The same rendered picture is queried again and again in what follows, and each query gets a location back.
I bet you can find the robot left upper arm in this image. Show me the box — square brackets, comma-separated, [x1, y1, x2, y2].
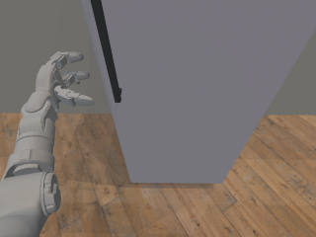
[0, 171, 61, 237]

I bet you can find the left robot forearm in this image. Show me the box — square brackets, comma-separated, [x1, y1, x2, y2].
[0, 91, 59, 185]

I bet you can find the fridge door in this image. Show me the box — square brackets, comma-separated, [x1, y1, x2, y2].
[81, 0, 316, 184]

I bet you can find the left robot hand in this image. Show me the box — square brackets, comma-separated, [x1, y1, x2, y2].
[35, 51, 95, 108]

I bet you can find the handle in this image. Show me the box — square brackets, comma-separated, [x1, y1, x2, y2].
[90, 0, 122, 103]

